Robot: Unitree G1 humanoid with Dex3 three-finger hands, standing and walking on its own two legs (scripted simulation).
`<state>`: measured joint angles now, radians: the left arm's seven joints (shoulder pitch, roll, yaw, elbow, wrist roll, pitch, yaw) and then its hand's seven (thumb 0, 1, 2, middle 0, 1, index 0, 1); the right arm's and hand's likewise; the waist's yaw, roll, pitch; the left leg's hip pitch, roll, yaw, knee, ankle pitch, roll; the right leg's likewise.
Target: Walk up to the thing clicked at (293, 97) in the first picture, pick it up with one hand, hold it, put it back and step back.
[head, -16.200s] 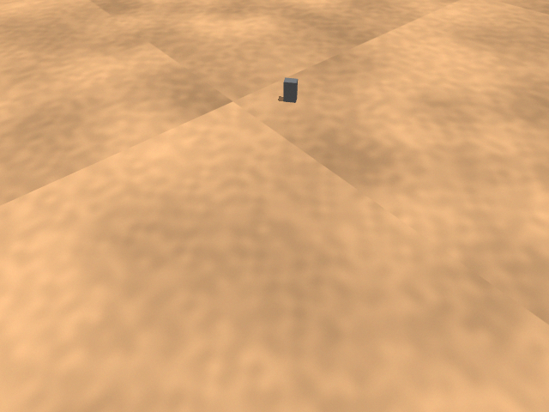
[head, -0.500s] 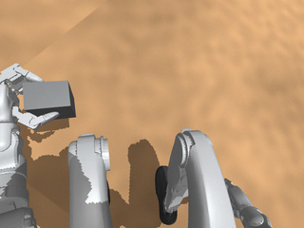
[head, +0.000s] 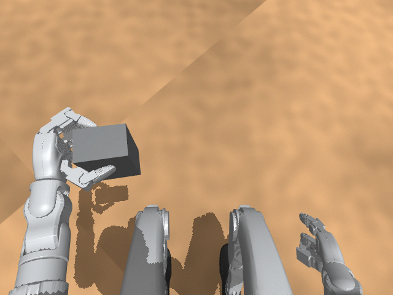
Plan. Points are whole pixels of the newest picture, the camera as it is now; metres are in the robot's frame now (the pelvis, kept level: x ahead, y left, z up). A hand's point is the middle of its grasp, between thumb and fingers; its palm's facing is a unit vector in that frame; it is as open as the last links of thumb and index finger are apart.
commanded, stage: hold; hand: left
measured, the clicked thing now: (111, 155) +0.37 +0.19 -0.01
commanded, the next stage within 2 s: crouch in 1.78 s
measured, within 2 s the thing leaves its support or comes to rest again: neither
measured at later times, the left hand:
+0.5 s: hand (54, 105) +0.37 +0.22 +0.17, palm faces +0.16 -0.99 -0.06, open 10.1 cm
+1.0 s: hand (36, 53) +0.39 +0.20 +0.23, palm faces +0.17 -0.99 -0.04, open 10.0 cm
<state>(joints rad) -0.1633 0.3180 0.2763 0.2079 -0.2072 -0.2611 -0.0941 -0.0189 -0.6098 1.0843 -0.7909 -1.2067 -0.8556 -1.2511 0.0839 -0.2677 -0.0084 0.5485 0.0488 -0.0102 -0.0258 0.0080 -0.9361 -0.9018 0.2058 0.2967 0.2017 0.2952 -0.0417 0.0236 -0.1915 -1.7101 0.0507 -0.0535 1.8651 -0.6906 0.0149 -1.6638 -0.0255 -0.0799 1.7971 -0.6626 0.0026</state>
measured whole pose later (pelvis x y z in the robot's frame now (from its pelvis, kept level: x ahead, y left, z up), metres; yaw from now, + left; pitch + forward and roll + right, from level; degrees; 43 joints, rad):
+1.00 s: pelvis +0.06 +0.00 +0.20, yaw +3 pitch +12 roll -2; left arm -0.12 0.23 0.17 0.39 -0.16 -0.31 -0.05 -0.02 -0.59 1.06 -0.79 -1.20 -0.86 -1.24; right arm 0.24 -0.22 0.00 0.64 0.01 -0.06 -0.04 0.01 -0.92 -0.90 0.21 0.30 0.20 0.29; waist -0.03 0.01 -0.09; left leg -0.77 0.04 -0.01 1.05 -0.50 0.01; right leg -0.73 -0.02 -0.06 0.99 -0.47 0.01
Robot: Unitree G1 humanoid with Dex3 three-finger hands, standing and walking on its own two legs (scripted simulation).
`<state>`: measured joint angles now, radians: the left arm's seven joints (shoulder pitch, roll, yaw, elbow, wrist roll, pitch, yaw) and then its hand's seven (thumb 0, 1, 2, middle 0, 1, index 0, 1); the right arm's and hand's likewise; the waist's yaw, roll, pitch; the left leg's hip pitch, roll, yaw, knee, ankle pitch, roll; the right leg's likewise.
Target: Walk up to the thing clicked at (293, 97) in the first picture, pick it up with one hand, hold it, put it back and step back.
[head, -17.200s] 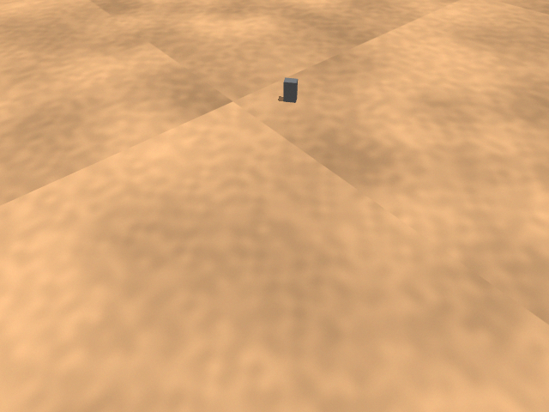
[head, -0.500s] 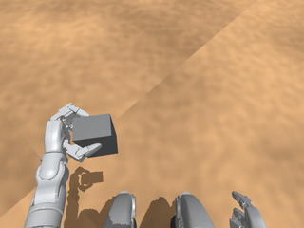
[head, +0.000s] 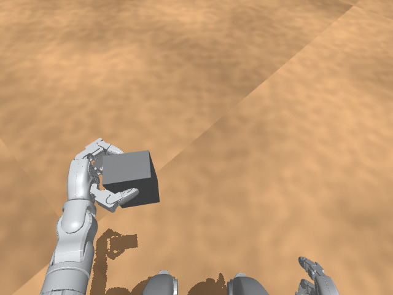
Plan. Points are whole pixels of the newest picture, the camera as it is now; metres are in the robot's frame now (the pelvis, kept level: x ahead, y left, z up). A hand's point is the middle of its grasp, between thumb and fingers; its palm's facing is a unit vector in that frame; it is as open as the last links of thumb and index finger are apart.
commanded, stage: hold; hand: left
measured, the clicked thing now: (134, 181) +0.34 +0.15 +0.00
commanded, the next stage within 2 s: crouch in 0.78 s
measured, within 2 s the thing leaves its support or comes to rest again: neither
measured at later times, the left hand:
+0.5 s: hand (120, 168) +0.34 +0.17 +0.06, palm faces +0.10 -0.99 -0.03, open 10.0 cm
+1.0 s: hand (117, 174) +0.32 +0.17 +0.07, palm faces +0.11 -0.99 -0.02, open 10.0 cm
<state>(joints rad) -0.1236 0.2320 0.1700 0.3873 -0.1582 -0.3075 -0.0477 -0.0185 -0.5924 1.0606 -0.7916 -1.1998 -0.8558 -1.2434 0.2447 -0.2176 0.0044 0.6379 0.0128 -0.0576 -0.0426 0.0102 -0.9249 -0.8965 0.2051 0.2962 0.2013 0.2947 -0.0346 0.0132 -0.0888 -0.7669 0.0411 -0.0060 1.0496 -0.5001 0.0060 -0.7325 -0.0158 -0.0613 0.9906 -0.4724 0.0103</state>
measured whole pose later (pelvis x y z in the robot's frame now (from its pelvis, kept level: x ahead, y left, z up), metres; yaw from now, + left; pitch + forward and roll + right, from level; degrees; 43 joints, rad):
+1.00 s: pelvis +0.00 -0.01 +0.03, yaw +0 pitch +5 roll -1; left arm -0.09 0.19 0.14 0.44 -0.16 -0.35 -0.05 -0.02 -0.59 1.05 -0.79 -1.19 -0.86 -1.24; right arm 0.23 -0.22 0.00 0.66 0.01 -0.04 -0.03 0.01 -0.92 -0.90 0.20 0.30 0.20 0.29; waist -0.02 0.01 -0.04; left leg -0.52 0.03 0.01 0.84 -0.41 0.00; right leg -0.50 -0.02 -0.05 0.80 -0.39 0.01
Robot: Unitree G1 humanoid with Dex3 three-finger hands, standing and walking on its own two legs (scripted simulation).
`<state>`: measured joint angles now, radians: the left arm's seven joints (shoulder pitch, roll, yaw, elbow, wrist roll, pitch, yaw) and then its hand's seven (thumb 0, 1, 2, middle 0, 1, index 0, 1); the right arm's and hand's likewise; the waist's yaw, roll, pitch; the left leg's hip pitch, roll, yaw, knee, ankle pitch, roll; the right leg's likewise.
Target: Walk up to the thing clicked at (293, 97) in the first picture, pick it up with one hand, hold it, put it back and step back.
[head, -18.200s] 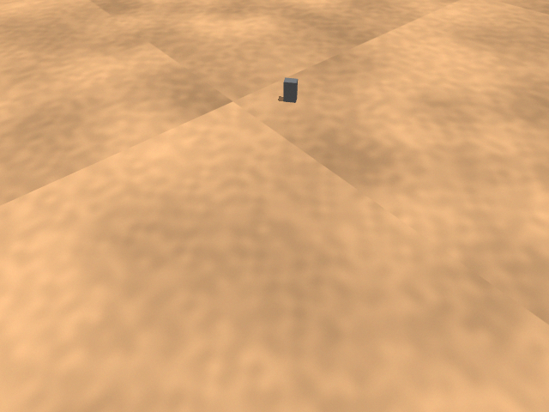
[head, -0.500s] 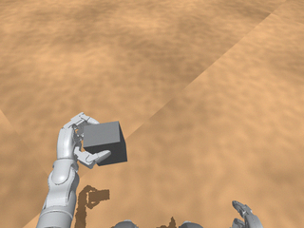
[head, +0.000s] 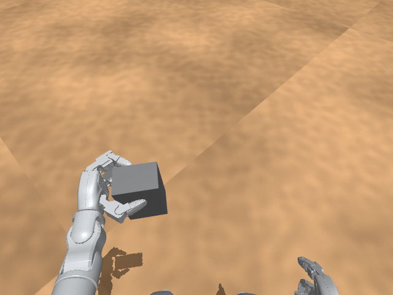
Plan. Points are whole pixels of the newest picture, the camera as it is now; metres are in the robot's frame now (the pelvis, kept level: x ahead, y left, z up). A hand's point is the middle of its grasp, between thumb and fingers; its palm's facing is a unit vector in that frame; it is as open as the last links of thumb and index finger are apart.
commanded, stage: crouch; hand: left
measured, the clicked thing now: (142, 192) +0.32 +0.14 +0.01
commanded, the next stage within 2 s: lower in 1.76 s
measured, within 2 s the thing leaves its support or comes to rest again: neither
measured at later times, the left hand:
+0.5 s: hand (139, 209) +0.36 +0.19 -0.17, palm faces +0.17 -0.99 -0.02, open 10.1 cm
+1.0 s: hand (145, 228) +0.38 +0.21 -0.39, palm faces +0.24 -0.97 -0.04, open 10.1 cm
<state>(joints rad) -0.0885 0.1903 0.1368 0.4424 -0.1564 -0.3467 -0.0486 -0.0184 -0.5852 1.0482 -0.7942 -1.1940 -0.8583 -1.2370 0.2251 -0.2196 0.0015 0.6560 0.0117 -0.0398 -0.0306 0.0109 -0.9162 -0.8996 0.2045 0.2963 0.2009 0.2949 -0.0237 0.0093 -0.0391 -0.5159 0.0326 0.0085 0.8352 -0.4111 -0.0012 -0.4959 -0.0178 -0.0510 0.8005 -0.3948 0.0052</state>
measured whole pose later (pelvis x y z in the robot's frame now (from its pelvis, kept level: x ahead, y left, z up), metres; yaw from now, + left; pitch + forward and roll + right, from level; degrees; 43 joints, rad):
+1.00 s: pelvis -0.08 +0.00 -0.33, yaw -4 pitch +33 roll -5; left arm -0.70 0.42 0.47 1.20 -0.06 -0.82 -0.04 -0.02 -0.61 1.10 -0.79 -1.21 -0.85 -1.26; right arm 0.07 -0.26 0.04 0.72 -0.13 -0.01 0.10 0.01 -0.92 -0.90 0.20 0.30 0.20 0.29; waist -0.15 -0.03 -0.13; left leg -2.07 0.04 -0.07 2.18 -0.70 0.00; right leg -2.03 -0.03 -0.08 2.13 -0.68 -0.01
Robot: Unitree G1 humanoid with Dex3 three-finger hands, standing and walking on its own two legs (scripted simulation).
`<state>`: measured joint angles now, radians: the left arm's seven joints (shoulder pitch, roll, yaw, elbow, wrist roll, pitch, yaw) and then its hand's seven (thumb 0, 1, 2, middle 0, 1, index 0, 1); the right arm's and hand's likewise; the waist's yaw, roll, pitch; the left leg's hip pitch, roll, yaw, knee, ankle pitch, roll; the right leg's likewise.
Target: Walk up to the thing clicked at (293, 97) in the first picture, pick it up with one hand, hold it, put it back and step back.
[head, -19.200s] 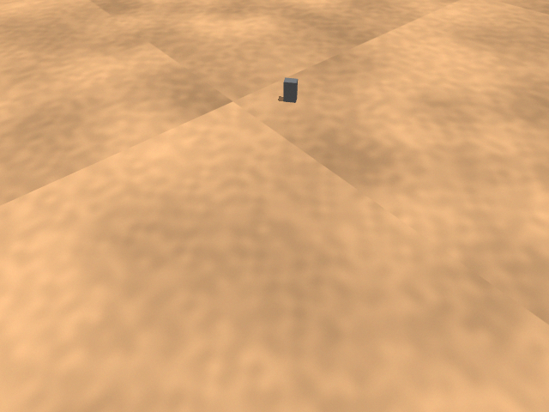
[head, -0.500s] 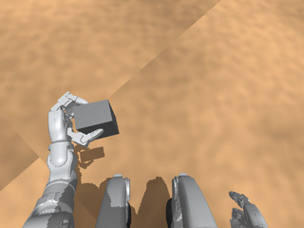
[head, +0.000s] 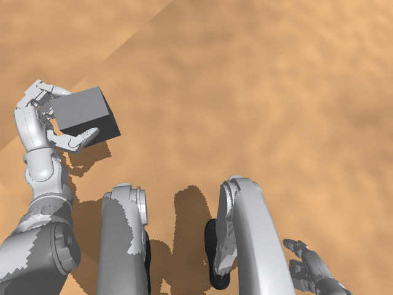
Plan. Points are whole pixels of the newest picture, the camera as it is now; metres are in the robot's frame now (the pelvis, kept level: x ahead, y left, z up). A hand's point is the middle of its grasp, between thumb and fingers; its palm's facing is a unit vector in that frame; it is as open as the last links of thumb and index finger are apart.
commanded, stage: crouch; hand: left
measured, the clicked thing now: (90, 120) +0.46 +0.21 -0.09
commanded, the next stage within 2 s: lower in 0.76 s
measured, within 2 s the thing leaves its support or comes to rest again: rests again in 1.90 s
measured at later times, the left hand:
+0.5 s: hand (79, 124) +0.47 +0.25 -0.17, palm faces +0.29 -0.96 -0.04, open 10.1 cm
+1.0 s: hand (83, 129) +0.48 +0.26 -0.21, palm faces +0.31 -0.95 -0.03, open 10.0 cm
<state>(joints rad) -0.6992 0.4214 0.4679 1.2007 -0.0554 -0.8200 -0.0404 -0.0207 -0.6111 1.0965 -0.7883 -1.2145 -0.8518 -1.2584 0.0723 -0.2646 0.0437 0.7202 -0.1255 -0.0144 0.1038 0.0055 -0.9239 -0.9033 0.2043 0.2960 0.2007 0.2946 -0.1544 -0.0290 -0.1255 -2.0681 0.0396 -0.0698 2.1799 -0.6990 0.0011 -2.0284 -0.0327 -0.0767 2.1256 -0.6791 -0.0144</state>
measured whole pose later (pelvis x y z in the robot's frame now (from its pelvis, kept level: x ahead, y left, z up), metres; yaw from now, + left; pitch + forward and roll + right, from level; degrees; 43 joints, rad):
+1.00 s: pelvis -0.01 +0.01 -0.10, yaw -7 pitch +24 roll -12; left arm -0.75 0.68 0.59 1.29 -0.05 -0.86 -0.04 -0.02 -0.61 1.09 -0.79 -1.20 -0.86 -1.25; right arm -0.01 -0.34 0.26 0.67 -0.24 0.05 0.14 0.00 -0.91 -0.90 0.21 0.30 0.20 0.29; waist -0.24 -0.11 0.14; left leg -2.28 0.03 -0.21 2.55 -0.70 0.01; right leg -2.18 -0.01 -0.18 2.39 -0.64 0.01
